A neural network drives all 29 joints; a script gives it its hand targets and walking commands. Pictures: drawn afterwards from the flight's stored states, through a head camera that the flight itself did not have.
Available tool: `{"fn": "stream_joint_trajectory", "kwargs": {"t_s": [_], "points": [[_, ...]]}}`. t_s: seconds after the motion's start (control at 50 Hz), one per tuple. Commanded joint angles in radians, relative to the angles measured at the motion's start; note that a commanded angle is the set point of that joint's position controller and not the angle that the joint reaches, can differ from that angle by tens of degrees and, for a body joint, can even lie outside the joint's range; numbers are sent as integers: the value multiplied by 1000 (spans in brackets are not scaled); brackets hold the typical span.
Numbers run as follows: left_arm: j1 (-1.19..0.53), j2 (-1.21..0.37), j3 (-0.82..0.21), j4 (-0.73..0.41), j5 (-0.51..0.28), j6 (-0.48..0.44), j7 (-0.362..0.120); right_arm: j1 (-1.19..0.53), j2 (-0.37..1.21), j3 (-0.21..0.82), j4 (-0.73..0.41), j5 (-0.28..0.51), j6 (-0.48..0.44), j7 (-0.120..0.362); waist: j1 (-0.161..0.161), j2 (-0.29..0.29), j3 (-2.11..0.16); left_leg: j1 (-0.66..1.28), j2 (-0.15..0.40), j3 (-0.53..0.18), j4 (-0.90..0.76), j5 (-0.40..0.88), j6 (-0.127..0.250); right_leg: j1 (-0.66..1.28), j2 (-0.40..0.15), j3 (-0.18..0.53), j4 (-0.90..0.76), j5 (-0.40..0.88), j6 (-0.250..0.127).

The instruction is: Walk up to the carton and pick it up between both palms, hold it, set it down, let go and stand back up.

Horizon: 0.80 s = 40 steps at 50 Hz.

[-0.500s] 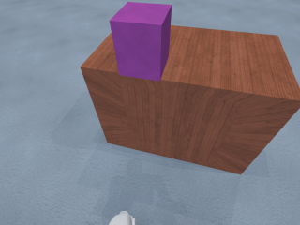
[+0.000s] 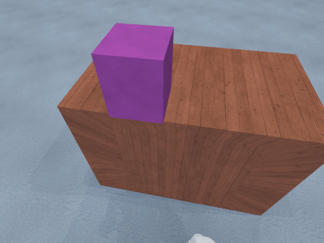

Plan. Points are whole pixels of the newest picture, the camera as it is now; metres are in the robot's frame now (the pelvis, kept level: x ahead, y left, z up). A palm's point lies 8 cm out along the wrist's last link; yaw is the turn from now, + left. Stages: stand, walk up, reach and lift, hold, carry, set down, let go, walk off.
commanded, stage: walk up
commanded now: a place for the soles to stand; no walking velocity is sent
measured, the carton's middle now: (139, 74) +0.64 +0.06 +0.08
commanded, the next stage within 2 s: none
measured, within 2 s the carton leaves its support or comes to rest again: neither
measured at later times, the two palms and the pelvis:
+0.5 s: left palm out of the picture +0.15 +0.23 -0.15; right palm (245, 220) +0.21 -0.23 -0.13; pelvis +0.10 +0.00 -0.01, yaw +3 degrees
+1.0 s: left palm out of the picture +0.13 +0.24 -0.13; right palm out of the picture +0.14 -0.24 -0.13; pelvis +0.11 +0.00 +0.01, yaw +2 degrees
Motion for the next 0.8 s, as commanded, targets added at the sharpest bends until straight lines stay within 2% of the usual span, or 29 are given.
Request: {"fn": "stream_joint_trajectory", "kwargs": {"t_s": [0.0, 0.02, 0.04, 0.06, 0.08, 0.12, 0.16, 0.18, 0.22, 0.24, 0.26, 0.28, 0.3, 0.32, 0.34, 0.36, 0.38, 0.4, 0.42, 0.44, 0.46, 0.48, 0.5, 0.52, 0.56, 0.64, 0.72, 0.74, 0.78], "points": [[158, 71, 33, -35, 3, -34, 27, 1, -188, -35, -44, -6, -3, -1, 82, 71, 68, -317, 133, -88, -20, 54, 135, 337, 83, -65, -91, 36, -21], [231, 117, 52, -32, 5, -42, 39, 34, -152, -19, -46, -5, 2, 1, 111, -35, 11, -342, 87, -55, 196, 78, 96, 437, -18, 61, -138, 58, -45], [258, 218, 73, -58, -9, -44, 50, 97, -88, 1, -70, 18, 10, 2, 105, -230, -79, -425, -28, -10, 490, -143, 28, 472, -271, 458, -301, -16, -136], [260, 235, 78, -55, -53, -28, 60, 75, -121, -10, -84, 16, 30, -11, 118, -170, -72, -463, -39, -101, 611, -272, 18, 403, -349, 644, -414, -126, -229], [222, 219, 77, -67, -60, -21, 67, 32, -144, -19, -95, 8, 37, -16, 115, -133, -15, -519, -10, -144, 675, -250, 15, 377, -363, 611, -427, -208, -248], [134, 167, 62, -78, -41, -20, 74, -9, -145, -20, -97, -1, 35, -20, 102, -128, -6, -523, 37, -148, 663, -212, 4, 348, -332, 443, -398, -136, -268], [72, 118, 41, -78, -27, -30, 74, 0, -129, -22, -80, -7, 37, -21, 72, -90, -16, -413, 52, -142, 559, -172, -22, 274, -298, 296, -364, 149, -267], [42, 116, 34, -74, -22, -34, 73, 20, -114, -21, -73, 0, 40, -21, 56, -102, -44, -353, 48, -125, 509, -160, -28, 251, -283, 228, -327, 316, -266], [-17, 110, 22, -73, -24, -33, 69, 26, -90, -22, -68, 7, 47, -24, 25, -110, -74, -229, 38, -91, 388, -84, -14, 192, -239, 122, -268, 517, -234], [-51, 116, 20, -76, -25, -27, 66, 24, -85, -21, -70, 9, 48, -23, 13, -127, -76, -184, 28, -70, 336, -32, -5, 167, -219, 87, -238, 562, -219], [-86, 128, 20, -80, -23, -18, 63, 3, -84, -24, -75, 11, 48, -23, 5, -138, -71, -145, 9, -46, 272, 37, 9, 138, -206, 66, -203, 556, -203], [-109, 135, 18, -79, -30, -9, 61, -9, -94, -28, -81, 9, 45, -23, -10, -108, -75, -99, -6, -36, 169, 138, 25, 119, -189, 55, -163, 505, -183], [-118, 141, 10, -79, -39, 1, 57, -25, -121, -36, -90, 11, 39, -23, -20, -59, -78, -35, -6, -46, 73, 279, 41, 64, -179, 50, -135, 382, -147], [-106, 120, -3, -78, -40, 6, 51, -29, -166, -48, -107, 9, 34, -23, -21, 0, -104, 15, 50, -116, 43, 407, 64, 40, -153, 42, -81, 236, -102], [-56, 60, -20, -66, -49, 15, 49, -58, -206, -57, -124, 22, 31, -23, 2, 151, -130, -32, 196, -273, -52, 503, 120, 84, -40, -21, 40, -22, -47], [-25, 45, -21, -48, -59, 36, 58, -117, -245, -67, -123, 43, 37, -26, 20, 193, -110, -172, 272, -389, -132, 470, 208, 178, 62, -21, 96, -261, -22], [-32, 34, -24, -41, -54, 46, 63, -165, -239, -60, -128, 50, 42, -28, 26, 192, -70, -230, 273, -374, -167, 414, 238, 205, 59, 7, 98, -326, -23], [-31, 33, -24, -31, -55, 43, 64, -227, -229, -51, -128, 48, 49, -28, 47, 198, -56, -250, 252, -314, -161, 398, 225, 223, 48, 20, 33, -271, -35], [-24, 41, -24, -21, -53, 34, 63, -270, -213, -37, -127, 46, 56, -27, 67, 182, -54, -238, 198, -243, -127, 408, 178, 254, 23, 30, -73, -125, -43], [-17, 63, -19, -9, -49, 21, 61, -271, -189, -25, -120, 45, 57, -21, 66, 150, -77, -218, 156, -200, -93, 376, 133, 269, -6, 58, -142, -6, -49], [-24, 94, -13, 7, -47, 9, 55, -247, -171, -18, -108, 43, 56, -17, 43, 99, -79, -173, 111, -167, -62, 329, 95, 248, -40, 93, -180, 67, -59], [-35, 112, -11, 18, -48, 3, 51, -229, -167, -16, -93, 44, 54, -17, 28, 73, -79, -118, 90, -151, -44, 321, 79, 207, -56, 109, -200, 95, -61], [-47, 118, -11, 23, -47, -1, 49, -222, -167, -14, -75, 41, 51, -16, 23, 54, -90, -71, 88, -153, -36, 340, 74, 187, -61, 115, -212, 107, -63], [-58, 111, -12, 26, -50, -2, 48, -222, -168, -15, -64, 43, 47, -16, 21, 58, -97, -59, 96, -152, -47, 365, 75, 191, -56, 104, -213, 113, -59], [-46, 101, -22, 39, -51, -4, 48, -250, -180, -16, -52, 41, 41, -15, 33, 46, -105, -40, 102, -154, -51, 404, 79, 204, -52, 94, -230, 124, -56], [-41, 105, -25, 64, -50, -7, 50, -267, -171, -9, -20, 39, 40, -15, 31, 2, -95, -47, 97, -142, -66, 371, 76, 217, -61, 107, -265, 137, -62], [-33, 103, -27, 89, -52, -5, 50, -272, -178, -6, 15, 41, 36, -17, 39, 17, -65, -62, 99, -144, -101, 343, 72, 215, -53, 92, -281, 83, -55], [-36, 102, -26, 96, -50, -4, 50, -267, -173, -4, 23, 42, 36, -17, 33, 11, -67, -64, 96, -143, -109, 334, 68, 223, -52, 92, -283, 84, -55], [-32, 102, -30, 103, -52, -5, 52, -264, -178, -3, 40, 44, 35, -17, 35, 42, -70, -70, 94, -140, -122, 318, 68, 229, -51, 93, -288, 61, -54]]}}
